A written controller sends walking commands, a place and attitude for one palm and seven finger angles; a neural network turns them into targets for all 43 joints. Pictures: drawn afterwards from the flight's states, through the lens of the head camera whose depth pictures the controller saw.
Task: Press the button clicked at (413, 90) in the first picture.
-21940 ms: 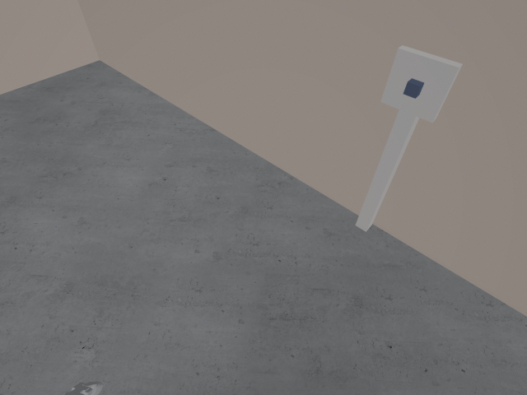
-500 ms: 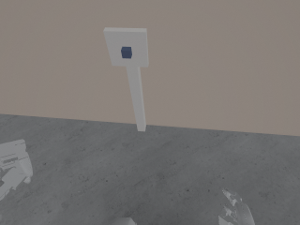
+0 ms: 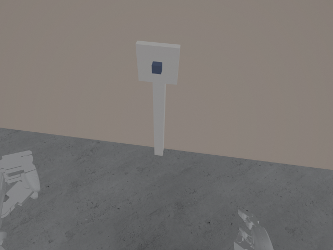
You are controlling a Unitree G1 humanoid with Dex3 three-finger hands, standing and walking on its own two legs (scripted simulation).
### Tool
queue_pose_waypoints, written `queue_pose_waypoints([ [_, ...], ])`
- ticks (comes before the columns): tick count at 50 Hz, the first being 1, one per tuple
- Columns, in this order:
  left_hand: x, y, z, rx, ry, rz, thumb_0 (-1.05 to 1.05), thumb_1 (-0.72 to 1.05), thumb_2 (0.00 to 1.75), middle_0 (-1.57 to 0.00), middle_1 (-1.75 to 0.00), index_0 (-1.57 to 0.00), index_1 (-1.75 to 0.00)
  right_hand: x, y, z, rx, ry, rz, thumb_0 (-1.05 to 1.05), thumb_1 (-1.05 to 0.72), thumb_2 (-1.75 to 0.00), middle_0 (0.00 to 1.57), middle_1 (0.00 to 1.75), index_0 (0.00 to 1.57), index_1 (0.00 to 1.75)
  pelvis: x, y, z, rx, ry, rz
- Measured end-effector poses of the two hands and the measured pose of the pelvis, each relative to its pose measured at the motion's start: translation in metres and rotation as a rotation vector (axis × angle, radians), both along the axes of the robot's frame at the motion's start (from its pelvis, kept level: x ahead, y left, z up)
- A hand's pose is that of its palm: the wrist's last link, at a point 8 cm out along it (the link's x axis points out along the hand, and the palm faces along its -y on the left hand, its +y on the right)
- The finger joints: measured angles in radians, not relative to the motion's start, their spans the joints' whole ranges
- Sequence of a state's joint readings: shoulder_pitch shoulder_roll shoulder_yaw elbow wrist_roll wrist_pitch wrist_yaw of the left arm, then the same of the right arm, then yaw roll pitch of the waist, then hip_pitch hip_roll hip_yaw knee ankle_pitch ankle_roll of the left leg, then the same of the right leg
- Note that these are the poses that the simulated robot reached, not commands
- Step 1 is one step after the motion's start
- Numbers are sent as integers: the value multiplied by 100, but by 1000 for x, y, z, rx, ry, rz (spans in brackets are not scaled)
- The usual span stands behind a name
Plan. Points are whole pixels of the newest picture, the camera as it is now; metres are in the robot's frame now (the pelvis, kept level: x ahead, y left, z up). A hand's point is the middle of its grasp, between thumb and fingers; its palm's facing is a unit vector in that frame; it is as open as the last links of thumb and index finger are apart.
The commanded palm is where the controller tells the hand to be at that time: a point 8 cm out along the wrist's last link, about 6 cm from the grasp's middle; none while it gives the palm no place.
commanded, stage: stop stepping back and stand still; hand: left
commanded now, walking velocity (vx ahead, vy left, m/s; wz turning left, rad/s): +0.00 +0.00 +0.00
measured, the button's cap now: (157, 67) +0.81 +0.11 -0.01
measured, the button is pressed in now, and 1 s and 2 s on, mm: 0 0 0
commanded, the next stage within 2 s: let the arm hang, fingers relaxed in 0.06 s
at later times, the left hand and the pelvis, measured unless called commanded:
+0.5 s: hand out of the picture +0.03 +0.19 -0.18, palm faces +0.00 -0.98 -0.22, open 3.5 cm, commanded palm none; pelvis -0.01 +0.00 +0.00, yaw +0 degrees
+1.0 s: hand out of the picture +0.01 +0.16 -0.17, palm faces +0.02 -0.98 -0.18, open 7.1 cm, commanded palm none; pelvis +0.01 -0.01 +0.00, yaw -1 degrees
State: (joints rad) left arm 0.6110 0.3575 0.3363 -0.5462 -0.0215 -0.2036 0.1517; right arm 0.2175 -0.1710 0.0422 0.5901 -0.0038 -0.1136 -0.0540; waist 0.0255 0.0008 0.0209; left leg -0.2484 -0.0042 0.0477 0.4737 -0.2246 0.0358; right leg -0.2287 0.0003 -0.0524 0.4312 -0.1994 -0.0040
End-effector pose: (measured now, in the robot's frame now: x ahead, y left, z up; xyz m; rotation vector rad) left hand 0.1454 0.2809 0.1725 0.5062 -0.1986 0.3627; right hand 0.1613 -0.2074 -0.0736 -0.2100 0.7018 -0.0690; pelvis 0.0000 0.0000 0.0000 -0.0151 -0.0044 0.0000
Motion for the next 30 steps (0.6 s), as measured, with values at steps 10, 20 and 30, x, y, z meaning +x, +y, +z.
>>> queue_pose_waypoints([
  [10, 17, 15, -28, -24, 103, -20, 1, 89, 89, -130, -150, -131, -150, -3, 3, -9, 7, 37, 19, 1, -90, -89, 20, 30, 21, 30, 2, 11, 0, -5, 16, 12],
  [20, -45, -19, -285, -388, 1218, 75, 1, 91, 89, -111, -132, -112, -132, -69, -44, -46, -66, 349, -85, 1, -90, -89, 20, 30, 20, 30, -7, 12, -6, 19, -3, -7],
  [30, -166, -34, -317, -531, 1560, 266, 1, 91, 89, -77, -98, -77, -97, -174, -39, -58, -57, 737, -149, 1, -90, -90, 20, 30, 20, 30, -3, -1, 1, 7, -15, 6],
])
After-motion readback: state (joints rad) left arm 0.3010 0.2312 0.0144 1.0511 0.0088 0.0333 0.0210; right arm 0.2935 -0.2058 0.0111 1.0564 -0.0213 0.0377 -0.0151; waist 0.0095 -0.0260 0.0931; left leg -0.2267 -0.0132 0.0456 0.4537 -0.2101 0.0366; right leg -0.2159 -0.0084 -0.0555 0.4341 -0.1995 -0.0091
